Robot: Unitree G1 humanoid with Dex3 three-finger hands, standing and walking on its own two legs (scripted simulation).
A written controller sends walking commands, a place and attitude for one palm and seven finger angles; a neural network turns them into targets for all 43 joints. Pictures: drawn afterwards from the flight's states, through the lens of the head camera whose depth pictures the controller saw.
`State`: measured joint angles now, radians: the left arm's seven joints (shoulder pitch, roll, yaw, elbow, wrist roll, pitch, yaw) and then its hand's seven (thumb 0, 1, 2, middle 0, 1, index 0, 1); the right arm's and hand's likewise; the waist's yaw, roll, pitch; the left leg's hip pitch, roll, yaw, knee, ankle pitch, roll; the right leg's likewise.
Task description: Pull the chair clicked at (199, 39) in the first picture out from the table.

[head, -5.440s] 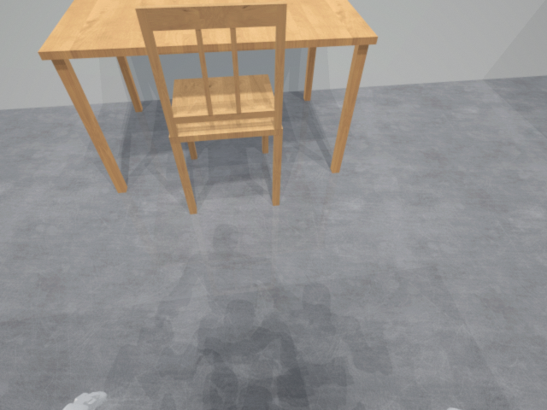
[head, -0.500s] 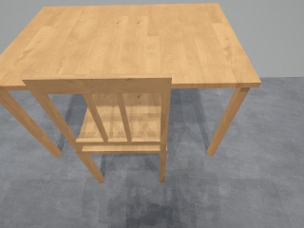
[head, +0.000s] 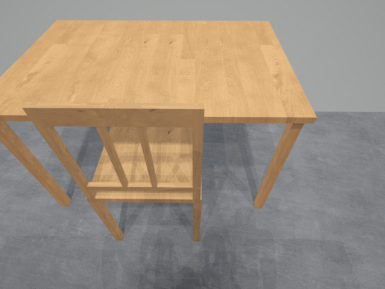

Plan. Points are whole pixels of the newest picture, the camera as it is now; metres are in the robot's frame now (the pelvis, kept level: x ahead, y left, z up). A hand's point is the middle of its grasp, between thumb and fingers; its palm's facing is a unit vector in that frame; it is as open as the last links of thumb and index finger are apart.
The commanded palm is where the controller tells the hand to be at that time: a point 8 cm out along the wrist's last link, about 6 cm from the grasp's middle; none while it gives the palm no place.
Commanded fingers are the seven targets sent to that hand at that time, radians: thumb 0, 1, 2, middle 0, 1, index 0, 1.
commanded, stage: look again from close up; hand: left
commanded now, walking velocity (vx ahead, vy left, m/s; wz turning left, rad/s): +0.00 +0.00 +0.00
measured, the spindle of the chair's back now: (114, 159) +0.48 +0.27 -0.08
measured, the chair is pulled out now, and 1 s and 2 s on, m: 0.00 0.00 0.00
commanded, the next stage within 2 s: raise the hand toward the chair's back in 1.18 s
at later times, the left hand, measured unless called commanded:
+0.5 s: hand out of the picture +0.06 +0.24 -0.18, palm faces +0.05 -0.97 -0.23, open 7.4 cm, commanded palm none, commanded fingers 0.00 0.90 0.90 -0.20 -0.30 -0.20 -0.30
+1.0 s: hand out of the picture -0.01 +0.27 -0.18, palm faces +0.00 -0.98 -0.22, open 7.4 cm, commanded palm none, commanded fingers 0.00 0.90 0.90 -0.20 -0.30 -0.20 -0.30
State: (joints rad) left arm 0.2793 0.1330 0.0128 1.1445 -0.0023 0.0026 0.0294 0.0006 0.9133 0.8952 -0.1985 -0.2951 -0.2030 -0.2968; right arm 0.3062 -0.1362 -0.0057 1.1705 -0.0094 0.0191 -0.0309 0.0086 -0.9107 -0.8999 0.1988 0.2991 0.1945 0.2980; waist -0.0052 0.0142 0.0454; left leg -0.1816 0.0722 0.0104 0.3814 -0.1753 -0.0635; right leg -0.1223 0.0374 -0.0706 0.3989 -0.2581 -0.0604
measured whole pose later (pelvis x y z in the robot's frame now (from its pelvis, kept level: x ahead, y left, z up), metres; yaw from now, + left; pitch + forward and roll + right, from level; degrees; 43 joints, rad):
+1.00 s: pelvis +0.00 +0.08 +0.00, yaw -1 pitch -1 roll +0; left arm 0.30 0.18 0.00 1.09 0.01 0.01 0.04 0.00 0.90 0.90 -0.20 -0.30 -0.20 -0.30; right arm 0.24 -0.17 -0.01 1.10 0.00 0.00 -0.01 0.01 -0.91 -0.90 0.20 0.30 0.20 0.30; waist 0.01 -0.02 0.07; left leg -0.21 -0.04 0.08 0.45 -0.22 0.06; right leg -0.15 -0.08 -0.01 0.45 -0.28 0.06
